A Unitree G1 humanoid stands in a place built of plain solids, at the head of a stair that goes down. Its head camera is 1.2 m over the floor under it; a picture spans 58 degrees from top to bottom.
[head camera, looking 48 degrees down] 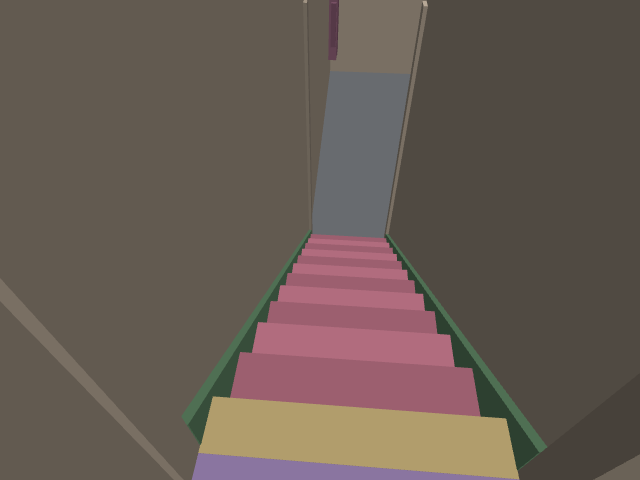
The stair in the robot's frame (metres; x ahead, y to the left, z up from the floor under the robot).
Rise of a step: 0.20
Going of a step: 0.24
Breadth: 0.81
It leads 4 degrees to the right of straight ahead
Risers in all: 12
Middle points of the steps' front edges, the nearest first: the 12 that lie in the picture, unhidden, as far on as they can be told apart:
0.46 -0.10 0.00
0.70 -0.12 -0.20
0.95 -0.14 -0.41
1.19 -0.16 -0.61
1.43 -0.18 -0.81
1.68 -0.19 -1.02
1.92 -0.21 -1.22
2.17 -0.23 -1.42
2.41 -0.25 -1.62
2.66 -0.27 -1.83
2.90 -0.29 -2.03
3.14 -0.31 -2.23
